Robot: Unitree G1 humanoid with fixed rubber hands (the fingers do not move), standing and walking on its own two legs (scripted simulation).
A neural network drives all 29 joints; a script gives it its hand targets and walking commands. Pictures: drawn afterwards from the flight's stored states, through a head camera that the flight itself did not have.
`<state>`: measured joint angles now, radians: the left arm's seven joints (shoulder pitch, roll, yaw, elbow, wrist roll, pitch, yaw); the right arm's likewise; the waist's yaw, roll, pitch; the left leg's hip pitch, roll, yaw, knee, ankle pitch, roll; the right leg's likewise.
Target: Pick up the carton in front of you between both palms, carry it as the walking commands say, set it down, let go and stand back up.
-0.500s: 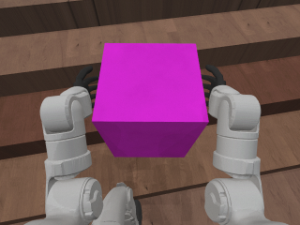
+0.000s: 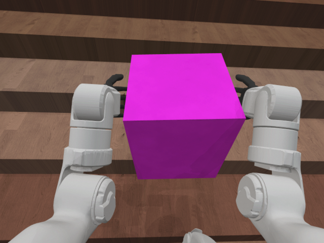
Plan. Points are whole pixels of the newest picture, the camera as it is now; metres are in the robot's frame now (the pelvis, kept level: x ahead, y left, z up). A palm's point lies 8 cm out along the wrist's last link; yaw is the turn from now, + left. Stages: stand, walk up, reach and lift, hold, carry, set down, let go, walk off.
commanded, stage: carry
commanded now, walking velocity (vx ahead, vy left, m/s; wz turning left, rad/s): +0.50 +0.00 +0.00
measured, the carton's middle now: (176, 120) +0.41 +0.03 +0.11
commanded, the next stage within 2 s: none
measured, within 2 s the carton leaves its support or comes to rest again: neither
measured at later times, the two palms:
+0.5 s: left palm (106, 1) +0.64 +0.26 +0.28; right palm (215, 15) +0.65 -0.03 +0.27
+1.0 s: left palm out of the picture +0.94 +0.32 +0.47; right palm out of the picture +0.93 +0.02 +0.49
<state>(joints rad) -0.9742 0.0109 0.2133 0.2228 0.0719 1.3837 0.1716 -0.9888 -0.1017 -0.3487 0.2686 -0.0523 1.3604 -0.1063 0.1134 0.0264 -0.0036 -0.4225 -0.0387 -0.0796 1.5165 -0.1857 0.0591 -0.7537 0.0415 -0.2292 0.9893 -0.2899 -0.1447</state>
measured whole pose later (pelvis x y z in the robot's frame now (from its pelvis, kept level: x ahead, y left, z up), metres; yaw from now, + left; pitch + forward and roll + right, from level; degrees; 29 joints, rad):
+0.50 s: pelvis +0.27 +0.13 +0.11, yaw +3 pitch +5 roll +3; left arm -0.90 0.02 0.31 0.26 0.05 1.40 0.14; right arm -0.97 -0.07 -0.26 0.36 -0.07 1.37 -0.11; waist -0.04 0.01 -0.08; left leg -0.94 0.05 0.13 1.29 -0.50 0.13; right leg -0.04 -0.22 -0.10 0.32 -0.18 0.02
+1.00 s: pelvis +0.55 +0.16 +0.27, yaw +1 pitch +4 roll -4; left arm -1.02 0.04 0.26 0.21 0.09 1.43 0.14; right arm -0.96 -0.06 -0.33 0.18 -0.04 1.41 -0.13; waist -0.01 -0.02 -0.07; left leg 0.01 0.09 0.12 0.32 -0.19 0.07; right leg -1.00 -0.01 -0.21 1.23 -0.35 -0.15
